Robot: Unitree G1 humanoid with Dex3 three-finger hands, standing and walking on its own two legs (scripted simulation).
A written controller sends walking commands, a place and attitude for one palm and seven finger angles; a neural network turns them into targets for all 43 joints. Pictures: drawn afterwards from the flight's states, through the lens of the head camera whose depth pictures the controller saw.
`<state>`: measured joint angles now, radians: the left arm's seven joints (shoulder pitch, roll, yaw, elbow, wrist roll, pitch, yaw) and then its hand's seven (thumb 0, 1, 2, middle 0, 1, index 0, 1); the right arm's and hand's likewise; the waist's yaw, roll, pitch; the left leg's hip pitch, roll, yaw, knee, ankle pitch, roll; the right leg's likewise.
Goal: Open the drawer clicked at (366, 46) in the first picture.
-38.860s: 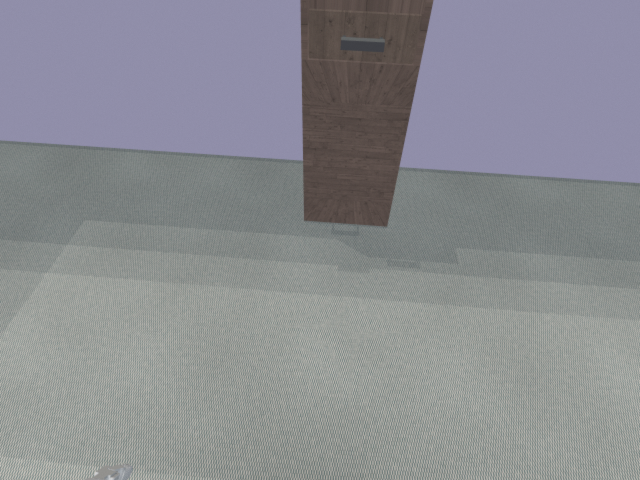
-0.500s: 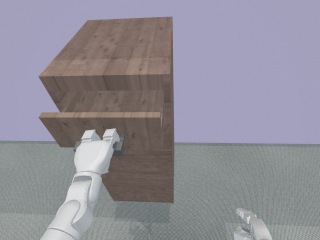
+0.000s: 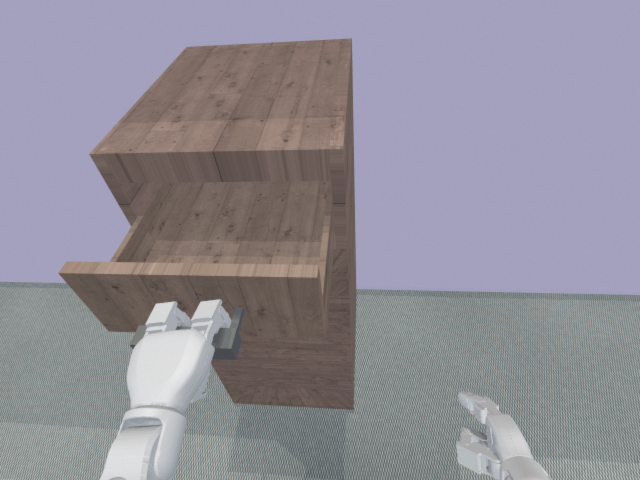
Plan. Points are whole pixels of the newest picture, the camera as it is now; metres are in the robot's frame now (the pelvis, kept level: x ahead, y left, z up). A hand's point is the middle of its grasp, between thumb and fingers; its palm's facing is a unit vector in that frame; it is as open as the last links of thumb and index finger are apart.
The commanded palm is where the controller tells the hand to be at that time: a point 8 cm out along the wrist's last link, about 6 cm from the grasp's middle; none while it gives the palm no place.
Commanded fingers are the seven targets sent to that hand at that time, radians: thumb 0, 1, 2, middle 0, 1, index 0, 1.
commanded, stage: pull the drawer open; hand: left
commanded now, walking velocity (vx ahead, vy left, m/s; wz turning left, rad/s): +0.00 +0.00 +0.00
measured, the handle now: (192, 327) +0.29 +0.21 +0.05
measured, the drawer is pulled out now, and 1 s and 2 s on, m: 0.18 0.28 0.30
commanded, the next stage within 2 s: open the thumb to release the handle in 1.22 s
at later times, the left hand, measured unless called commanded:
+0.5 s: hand (180, 423) +0.18 +0.18 +0.04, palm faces +0.05 -0.15 -0.99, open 6.9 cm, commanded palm +0.13 +0.19 +0.09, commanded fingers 0.00 0.90 0.90 -0.40 -1.35 -0.40 -1.35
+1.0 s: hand (167, 462) +0.14 +0.18 +0.04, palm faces +0.03 -0.15 -0.99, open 6.9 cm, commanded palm +0.08 +0.19 +0.09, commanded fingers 0.00 0.90 0.90 -0.40 -1.35 -0.40 -1.35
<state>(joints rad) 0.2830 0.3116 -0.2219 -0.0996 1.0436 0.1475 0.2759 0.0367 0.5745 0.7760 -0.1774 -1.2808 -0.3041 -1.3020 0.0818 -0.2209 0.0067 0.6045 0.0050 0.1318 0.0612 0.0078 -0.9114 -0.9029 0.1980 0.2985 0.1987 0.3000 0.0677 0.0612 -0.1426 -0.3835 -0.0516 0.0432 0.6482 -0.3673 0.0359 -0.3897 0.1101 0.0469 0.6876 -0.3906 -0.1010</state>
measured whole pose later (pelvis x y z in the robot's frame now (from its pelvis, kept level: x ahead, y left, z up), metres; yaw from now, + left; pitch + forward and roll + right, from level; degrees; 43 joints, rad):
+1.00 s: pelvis -0.01 -0.01 -0.01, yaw -1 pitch +7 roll +2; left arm 0.73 0.36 -0.13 -0.38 1.03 0.01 0.39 0.04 0.58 0.75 -0.18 -1.29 -0.31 -1.29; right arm 0.11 -0.23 0.02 0.56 -0.01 0.09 0.09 0.01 -0.91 -0.90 0.20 0.30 0.20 0.30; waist 0.08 0.06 -0.13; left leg -0.45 -0.03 0.06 0.74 -0.40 0.02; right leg -0.45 0.14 0.06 0.76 -0.41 -0.12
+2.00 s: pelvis -0.02 +0.00 -0.01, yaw +0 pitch +6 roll +1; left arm 0.65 0.34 -0.15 -0.35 1.05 0.03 0.37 0.00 -0.45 0.32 -0.27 -1.21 -0.37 -1.24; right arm 0.14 -0.24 0.00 0.55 -0.03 0.07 0.06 0.01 -0.91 -0.90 0.20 0.30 0.20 0.30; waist 0.11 0.06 -0.11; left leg -0.47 -0.04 0.03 0.77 -0.40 0.04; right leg -0.46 0.12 0.03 0.77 -0.41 -0.10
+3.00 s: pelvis -0.02 +0.02 +0.01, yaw +0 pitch +0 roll +0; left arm 0.51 0.44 -0.21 -0.59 0.94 0.21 0.10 0.00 -0.49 0.30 -0.40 -1.24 -0.43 -1.25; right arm 0.10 -0.24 0.06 0.54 0.01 0.14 0.05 0.01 -0.91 -0.90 0.20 0.30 0.20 0.30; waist 0.13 0.13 -0.09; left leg -0.28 -0.05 0.03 0.63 -0.35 0.06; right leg -0.26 0.12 0.05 0.61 -0.34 -0.08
